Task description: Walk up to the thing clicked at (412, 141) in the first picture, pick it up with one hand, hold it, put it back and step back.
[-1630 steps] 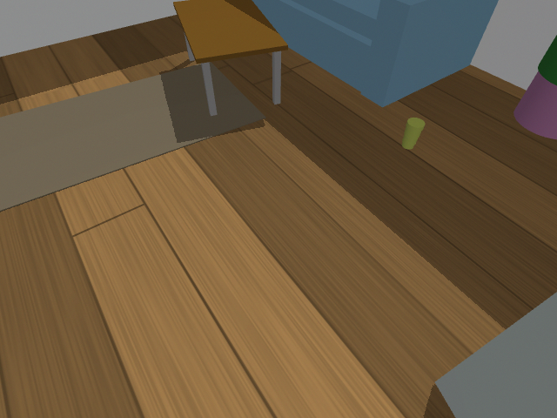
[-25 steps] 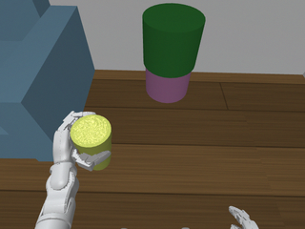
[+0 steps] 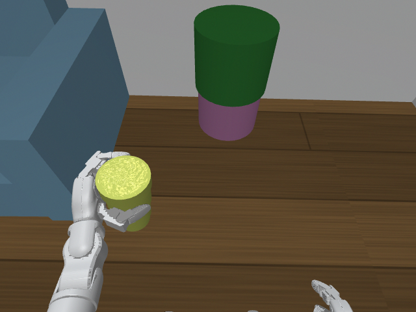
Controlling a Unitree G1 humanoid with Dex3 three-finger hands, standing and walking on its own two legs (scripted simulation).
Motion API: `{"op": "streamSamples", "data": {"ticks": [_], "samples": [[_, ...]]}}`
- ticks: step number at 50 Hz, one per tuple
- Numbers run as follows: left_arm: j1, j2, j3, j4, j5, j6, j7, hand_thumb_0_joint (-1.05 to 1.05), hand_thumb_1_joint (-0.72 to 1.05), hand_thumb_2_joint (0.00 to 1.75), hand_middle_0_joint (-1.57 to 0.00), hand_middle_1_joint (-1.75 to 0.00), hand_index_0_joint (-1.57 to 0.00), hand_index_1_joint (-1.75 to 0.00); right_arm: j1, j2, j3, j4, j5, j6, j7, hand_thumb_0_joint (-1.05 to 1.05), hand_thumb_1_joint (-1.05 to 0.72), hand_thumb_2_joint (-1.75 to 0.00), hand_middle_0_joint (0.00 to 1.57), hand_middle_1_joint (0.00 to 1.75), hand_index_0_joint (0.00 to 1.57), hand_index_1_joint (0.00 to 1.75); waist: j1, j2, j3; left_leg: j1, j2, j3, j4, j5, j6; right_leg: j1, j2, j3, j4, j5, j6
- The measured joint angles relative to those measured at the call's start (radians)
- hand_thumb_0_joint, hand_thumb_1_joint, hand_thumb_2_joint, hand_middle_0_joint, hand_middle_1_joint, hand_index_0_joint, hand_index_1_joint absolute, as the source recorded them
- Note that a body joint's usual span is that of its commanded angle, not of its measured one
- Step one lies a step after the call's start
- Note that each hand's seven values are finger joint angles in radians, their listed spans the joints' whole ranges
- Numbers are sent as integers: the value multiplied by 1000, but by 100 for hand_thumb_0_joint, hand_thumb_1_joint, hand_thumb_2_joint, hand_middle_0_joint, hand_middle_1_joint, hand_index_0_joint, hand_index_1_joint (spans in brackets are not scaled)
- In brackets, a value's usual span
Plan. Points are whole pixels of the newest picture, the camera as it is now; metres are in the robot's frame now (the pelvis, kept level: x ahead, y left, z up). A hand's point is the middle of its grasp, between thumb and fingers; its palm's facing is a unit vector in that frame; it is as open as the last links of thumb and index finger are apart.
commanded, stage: hold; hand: left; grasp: from the side
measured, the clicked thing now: (129, 199) +0.33 +0.17 +0.02
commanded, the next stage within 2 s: crouch in 0.18 s
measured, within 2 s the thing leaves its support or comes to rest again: neither
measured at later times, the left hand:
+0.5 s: hand (124, 190) +0.34 +0.17 +0.04, palm faces +0.22 -0.98 -0.01, open 11.8 cm
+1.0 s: hand (135, 219) +0.38 +0.21 -0.19, palm faces +0.29 -0.96 -0.03, open 11.8 cm
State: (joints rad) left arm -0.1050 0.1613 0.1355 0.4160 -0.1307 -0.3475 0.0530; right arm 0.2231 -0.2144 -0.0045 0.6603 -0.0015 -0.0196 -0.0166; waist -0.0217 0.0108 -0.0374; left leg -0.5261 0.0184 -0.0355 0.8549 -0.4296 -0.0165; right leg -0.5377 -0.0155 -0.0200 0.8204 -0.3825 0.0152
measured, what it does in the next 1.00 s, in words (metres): lowers itself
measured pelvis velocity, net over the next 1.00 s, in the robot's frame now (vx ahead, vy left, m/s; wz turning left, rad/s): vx -0.04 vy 0.00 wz -0.01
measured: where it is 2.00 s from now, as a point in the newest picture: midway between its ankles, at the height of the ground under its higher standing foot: outside the picture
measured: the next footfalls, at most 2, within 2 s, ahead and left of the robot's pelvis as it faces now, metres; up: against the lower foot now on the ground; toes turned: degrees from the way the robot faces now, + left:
none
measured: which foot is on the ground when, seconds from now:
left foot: down 0.00-1.00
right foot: down 0.00-1.00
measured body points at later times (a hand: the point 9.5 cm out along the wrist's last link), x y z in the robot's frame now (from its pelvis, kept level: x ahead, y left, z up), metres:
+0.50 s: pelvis +0.00 +0.00 +0.00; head +0.05 +0.01 +0.44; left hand +0.32 +0.23 +0.04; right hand +0.13 -0.24 -0.11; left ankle +0.00 +0.13 -0.70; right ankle +0.02 -0.13 -0.70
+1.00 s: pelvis -0.04 +0.00 -0.17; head +0.12 +0.02 +0.25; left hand +0.36 +0.26 -0.19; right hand +0.08 -0.27 -0.30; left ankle +0.00 +0.13 -0.70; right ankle +0.02 -0.13 -0.70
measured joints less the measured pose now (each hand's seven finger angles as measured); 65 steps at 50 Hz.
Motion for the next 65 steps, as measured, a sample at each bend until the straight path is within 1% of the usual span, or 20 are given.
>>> {"op": "streamSamples", "data": {"ticks": [3, 11, 17, 21, 25, 29, 32, 35, 40, 44, 51, 57, 60, 65], "samples": [[-5, 0, 2, 1, -2, 2, 3, 0, -56, 103, -67, -97, -60, -97, -1, 1, 0, 0, 0, 0, -1, 1, -94, -91, 20, 30, 20, 30, 0, -1, 0, -2, 0, 0, 0, 0, 0, -2, 0, 0, 0, 0, 0], [-6, -1, -7, -1, 6, 6, 5, 0, -56, 103, -67, -97, -60, -97, 3, -1, -3, -2, -1, 0, 2, 1, -94, -91, 20, 30, 20, 30, 1, 0, -1, -2, 0, 1, 1, -1, 1, -1, 0, 1, -2, 0, 1], [-13, 0, -2, -3, 3, 9, 10, 0, -57, 104, -67, -97, -60, -97, 6, 1, -2, 0, 0, 2, 0, 1, -94, -91, 20, 30, 20, 30, 0, -1, -1, 1, 0, 1, -1, -2, 2, 2, 0, 1, -5, 0, 2], [-23, -5, 3, 19, 2, 1, 14, 0, -57, 104, -67, -96, -60, -97, 7, 1, -4, 0, -2, 2, 5, 1, -92, -91, 20, 30, 20, 30, -1, -1, -6, -12, 0, 0, 5, -3, 2, -10, 0, 0, 0, 0, 2], [-38, -12, 16, 56, 6, -26, 22, 0, -57, 104, -68, -96, -61, -96, -1, 3, -8, 0, -9, -2, 12, 1, -91, -91, 20, 30, 20, 30, -5, -5, -7, -51, -1, -1, 30, -9, 2, -48, -1, 0, 25, -7, 2], [-62, -13, 33, 112, 16, -73, 22, 0, -56, 103, -68, -96, -61, -96, -10, 3, -15, 0, -19, -7, 23, 1, -90, -91, 20, 30, 20, 30, -10, -13, -10, -122, -2, -2, 80, -23, 1, -121, -1, 0, 76, -21, 1], [-97, -8, 53, 177, 22, -126, 16, 0, -56, 102, -68, -95, -61, -96, -15, 0, -21, 2, -27, -12, 33, 1, -90, -91, 20, 30, 20, 30, -15, -20, -20, -208, -4, -5, 143, -41, 0, -206, -3, -1, 141, -40, -1], [-147, 5, 79, 257, 24, -196, 6, 0, -56, 102, -68, -95, -61, -95, -20, -7, -25, 2, -36, -16, 43, 1, -90, -91, 20, 30, 20, 30, -23, -26, -43, -329, -6, -9, 236, -70, -2, -328, -4, -2, 234, -69, -3], [-235, 39, 125, 377, 28, -305, -3, 0, -56, 102, -68, -94, -61, -95, -28, -26, -24, -1, -51, -21, 62, 0, -90, -90, 20, 30, 20, 30, -41, -28, -102, -583, -8, -20, 446, -139, -9, -580, -4, -7, 441, -136, -3], [-303, 69, 162, 453, 27, -356, -18, 0, -56, 102, -68, -95, -61, -95, -42, -40, -18, 6, -60, -16, 72, 0, -90, -90, 20, 30, 20, 30, -52, -22, -140, -773, -9, -28, 617, -194, -12, -770, -3, -9, 609, -189, -5], [-411, 112, 242, 546, 29, -385, -32, 0, -55, 102, -67, -95, -60, -96, -77, -42, -8, 21, -73, 0, 89, 0, -91, -91, 20, 30, 20, 30, -65, -10, -159, -1032, -15, -36, 848, -252, -14, -1030, -4, -9, 836, -242, -8], [-500, 158, 284, 629, 44, -401, -47, 0, -55, 102, -67, -96, -60, -96, -94, -39, 5, 37, -86, 5, 102, 0, -92, -91, 20, 30, 20, 30, -79, -12, -151, -1208, -21, -44, 998, -271, -15, -1205, -5, -10, 979, -255, -6], [-543, 183, 303, 675, 58, -412, -50, 0, -55, 102, -67, -96, -60, -96, -96, -41, 15, 43, -95, 6, 108, 0, -92, -91, 20, 30, 20, 30, -93, -15, -144, -1289, -24, -49, 1072, -278, -16, -1284, -6, -12, 1048, -259, -5], [-608, 237, 349, 741, 82, -426, -50, 0, -55, 102, -67, -96, -60, -96, -101, -51, 34, 51, -112, 12, 115, 0, -93, -91, 20, 30, 20, 30, -122, -20, -119, -1410, -30, -59, 1197, -286, -19, -1402, -5, -15, 1163, -261, -2]]}}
